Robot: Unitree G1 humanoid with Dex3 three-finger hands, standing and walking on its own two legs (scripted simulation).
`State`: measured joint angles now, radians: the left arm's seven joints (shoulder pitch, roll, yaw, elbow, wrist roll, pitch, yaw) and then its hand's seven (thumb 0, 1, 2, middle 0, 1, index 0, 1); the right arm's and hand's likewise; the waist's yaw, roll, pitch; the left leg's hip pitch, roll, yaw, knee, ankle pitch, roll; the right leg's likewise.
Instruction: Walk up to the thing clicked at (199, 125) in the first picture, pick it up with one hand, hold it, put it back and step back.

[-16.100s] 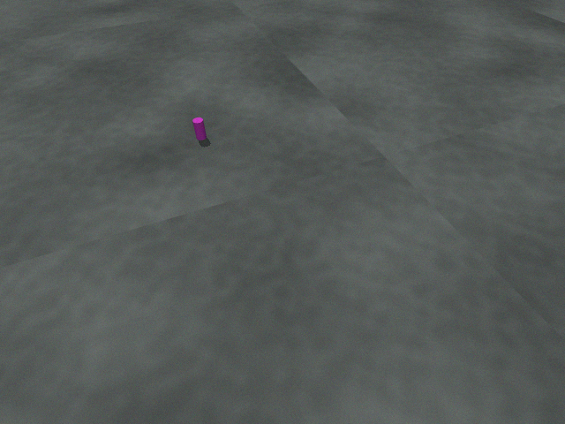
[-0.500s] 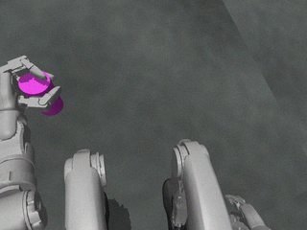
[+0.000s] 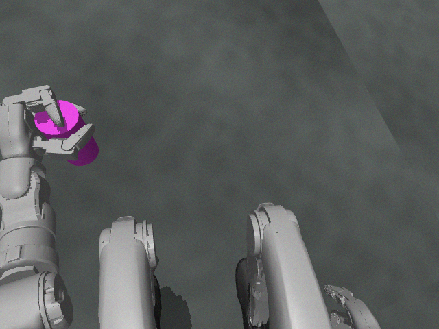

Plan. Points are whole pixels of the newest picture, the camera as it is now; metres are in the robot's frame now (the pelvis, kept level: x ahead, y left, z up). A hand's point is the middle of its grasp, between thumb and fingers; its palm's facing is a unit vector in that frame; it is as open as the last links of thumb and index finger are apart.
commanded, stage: lift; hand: left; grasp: from the side
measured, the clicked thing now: (70, 136) +0.47 +0.23 -0.06
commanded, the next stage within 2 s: hold in 1.80 s
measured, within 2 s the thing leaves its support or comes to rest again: neither
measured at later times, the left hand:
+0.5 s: hand (18, 103) +0.43 +0.22 +0.11, palm faces +0.10 -0.99 -0.04, open 5.4 cm
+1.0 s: hand out of the picture +0.40 +0.22 +0.28, palm faces +0.13 -0.99 -0.03, open 5.4 cm
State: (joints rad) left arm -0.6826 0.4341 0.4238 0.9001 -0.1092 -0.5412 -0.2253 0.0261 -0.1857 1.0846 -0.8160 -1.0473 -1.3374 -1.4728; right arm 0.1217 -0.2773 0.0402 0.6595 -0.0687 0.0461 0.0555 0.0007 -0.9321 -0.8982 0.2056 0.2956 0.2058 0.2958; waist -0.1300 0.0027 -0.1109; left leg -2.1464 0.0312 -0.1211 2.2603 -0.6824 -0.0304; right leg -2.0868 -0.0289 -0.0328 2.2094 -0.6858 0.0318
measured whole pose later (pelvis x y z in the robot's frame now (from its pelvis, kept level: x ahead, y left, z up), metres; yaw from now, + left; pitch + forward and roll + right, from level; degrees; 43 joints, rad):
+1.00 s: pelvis +0.05 +0.01 +0.25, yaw +3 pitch +22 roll -4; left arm -0.18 0.27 0.20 0.32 -0.18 -0.25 -0.10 0.02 -0.16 1.06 -0.80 -1.06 -1.38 -1.44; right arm 0.17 -0.24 -0.01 0.60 0.04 -0.05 -0.04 0.00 -0.91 -0.89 0.21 0.30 0.21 0.30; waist -0.04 0.02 -0.15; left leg -1.22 0.05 -0.06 1.43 -0.59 -0.02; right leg -1.17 -0.04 -0.05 1.37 -0.58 0.03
